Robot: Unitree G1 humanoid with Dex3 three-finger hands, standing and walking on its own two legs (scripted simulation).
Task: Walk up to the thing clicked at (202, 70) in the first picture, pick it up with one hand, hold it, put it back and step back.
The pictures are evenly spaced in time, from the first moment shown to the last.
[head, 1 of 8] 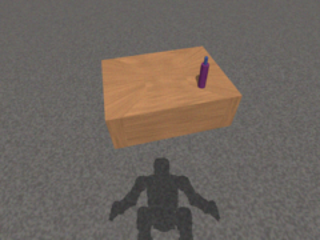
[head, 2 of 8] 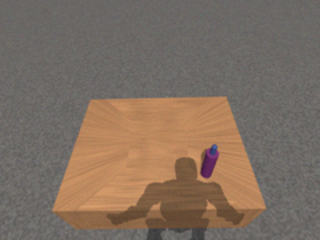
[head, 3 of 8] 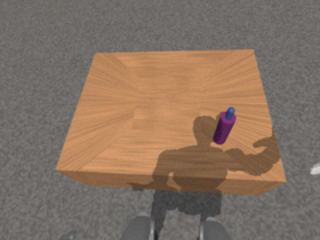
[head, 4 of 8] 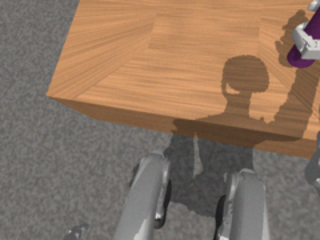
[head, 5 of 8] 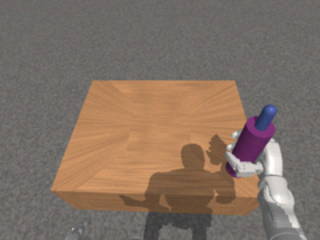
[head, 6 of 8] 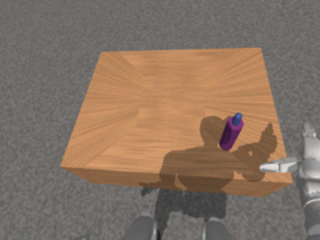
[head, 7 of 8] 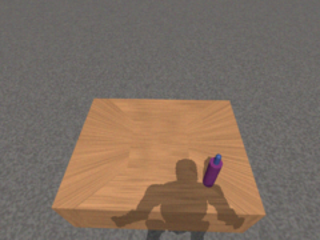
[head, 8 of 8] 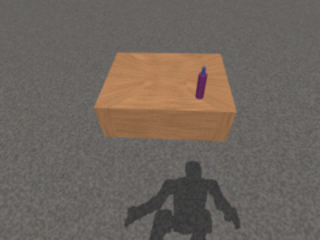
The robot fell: no
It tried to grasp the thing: yes
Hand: right
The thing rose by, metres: 0.36
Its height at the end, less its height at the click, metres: +0.00
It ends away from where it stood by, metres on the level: 0.03
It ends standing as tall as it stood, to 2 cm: yes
